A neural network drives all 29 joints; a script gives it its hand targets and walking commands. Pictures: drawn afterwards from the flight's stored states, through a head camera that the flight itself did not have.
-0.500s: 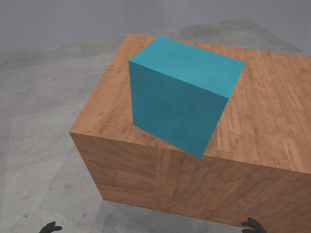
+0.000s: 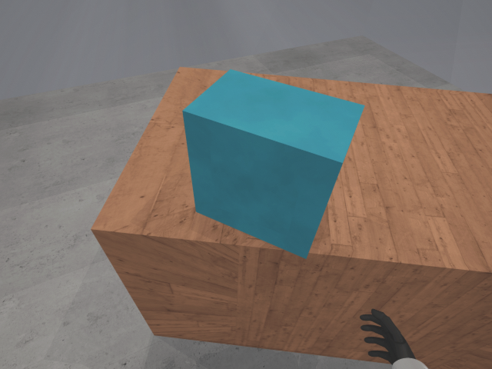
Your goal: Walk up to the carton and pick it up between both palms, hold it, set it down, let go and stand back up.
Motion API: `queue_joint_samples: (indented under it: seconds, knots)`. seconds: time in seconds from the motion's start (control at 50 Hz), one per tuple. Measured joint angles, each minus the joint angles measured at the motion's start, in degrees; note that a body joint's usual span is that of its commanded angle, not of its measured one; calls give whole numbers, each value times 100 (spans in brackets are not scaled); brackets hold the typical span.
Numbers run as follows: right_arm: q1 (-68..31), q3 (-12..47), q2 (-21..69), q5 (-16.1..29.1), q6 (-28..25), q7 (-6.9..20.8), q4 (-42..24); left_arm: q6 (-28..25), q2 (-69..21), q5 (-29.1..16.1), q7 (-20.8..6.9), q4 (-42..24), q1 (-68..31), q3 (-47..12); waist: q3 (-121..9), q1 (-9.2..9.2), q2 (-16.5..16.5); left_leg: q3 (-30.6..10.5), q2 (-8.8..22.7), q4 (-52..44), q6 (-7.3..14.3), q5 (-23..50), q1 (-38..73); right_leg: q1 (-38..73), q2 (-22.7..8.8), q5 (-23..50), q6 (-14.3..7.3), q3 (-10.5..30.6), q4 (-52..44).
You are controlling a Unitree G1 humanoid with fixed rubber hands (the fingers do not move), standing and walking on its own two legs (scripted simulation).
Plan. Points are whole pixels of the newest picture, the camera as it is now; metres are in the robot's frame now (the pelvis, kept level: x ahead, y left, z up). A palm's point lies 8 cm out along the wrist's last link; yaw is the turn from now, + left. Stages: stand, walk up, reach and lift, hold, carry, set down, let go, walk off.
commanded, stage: walk up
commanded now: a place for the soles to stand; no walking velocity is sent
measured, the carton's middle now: (268, 165) +0.46 -0.04 +0.08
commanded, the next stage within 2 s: none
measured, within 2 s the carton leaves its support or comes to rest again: neither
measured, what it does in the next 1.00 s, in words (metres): stands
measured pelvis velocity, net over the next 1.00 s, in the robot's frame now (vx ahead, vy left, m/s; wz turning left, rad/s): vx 0.01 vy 0.02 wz -0.12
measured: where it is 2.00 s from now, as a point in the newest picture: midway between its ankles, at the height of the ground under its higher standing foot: outside the picture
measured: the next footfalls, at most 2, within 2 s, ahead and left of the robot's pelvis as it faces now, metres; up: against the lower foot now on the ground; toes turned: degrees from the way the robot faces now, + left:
none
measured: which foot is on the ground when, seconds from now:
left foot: down 0.00-1.00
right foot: down 0.00-1.00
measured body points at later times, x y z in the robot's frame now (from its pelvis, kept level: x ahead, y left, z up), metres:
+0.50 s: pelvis +0.03 +0.02 +0.00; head +0.02 +0.01 +0.45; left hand +0.18 +0.28 -0.08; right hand +0.16 -0.26 -0.08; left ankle +0.03 +0.13 -0.72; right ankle +0.01 -0.12 -0.72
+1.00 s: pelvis +0.01 +0.02 +0.00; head +0.01 +0.01 +0.45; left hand +0.17 +0.28 -0.07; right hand +0.11 -0.28 -0.09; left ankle +0.03 +0.13 -0.72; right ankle +0.01 -0.12 -0.72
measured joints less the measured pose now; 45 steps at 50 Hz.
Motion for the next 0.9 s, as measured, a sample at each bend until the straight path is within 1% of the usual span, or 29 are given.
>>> queue_joint_samples:
  seconds: [0.02, 0.04, 0.1, 0.16, 0.24, 0.32, 0.46, 0.72, 0.9]
  knots:
    - [14, -29, -47, 20, 9, 16, 30, -20, -31, 23, -11, -9, -55, -10, 8, -35, 28, -7, 32, 89, -32, -49, -21, -4, 27, 175, -13, -11, 21]
    - [47, -56, -92, 34, 13, 35, 71, -34, -67, 44, -12, -22, -118, -25, -1, -61, 66, -19, 55, 125, -49, -74, -37, -7, 50, 154, -22, -22, 38]
    - [176, -116, -166, 7, -4, 87, 154, -33, -122, 43, 3, -76, -289, -55, -65, -114, 118, 41, 29, -19, -19, -19, -45, -60, 31, 18, -9, 44, -29]
    - [270, -96, -199, 9, -69, 102, 228, -64, -96, 10, -9, -147, -450, -63, -53, -186, 197, 91, 41, -134, 8, 15, -82, -98, 41, 94, 41, 93, -186]
    - [321, -3, -178, 12, -107, 101, 307, -135, 0, 3, -19, -218, -613, -61, 16, -228, 225, 168, 41, -211, 24, 7, -51, -91, 40, 128, 69, 169, -276]
    - [307, 78, -152, 6, -92, 119, 292, -124, 66, -12, -7, -270, -720, -61, -12, -239, 179, 237, 32, -180, 39, -76, 14, -62, 29, 49, 82, 238, -219]
    - [170, 83, -216, 26, -55, 140, 175, -54, 23, -30, 23, -315, -838, -112, -138, -206, 122, 341, 33, -83, 68, -216, 114, -13, 27, -66, 113, 343, -97]
    - [97, 30, -325, 30, 1, 178, 21, -30, 68, -34, 15, -247, -801, -74, -25, -177, 151, 515, 99, -53, 101, -176, 76, -123, 92, 55, 149, 521, -78]
    - [216, 2, -373, 23, 45, 171, 41, -30, 54, -15, -9, -276, -747, -38, -49, -212, 212, 630, 190, 46, 97, -214, 50, -196, 181, 89, 142, 639, -4]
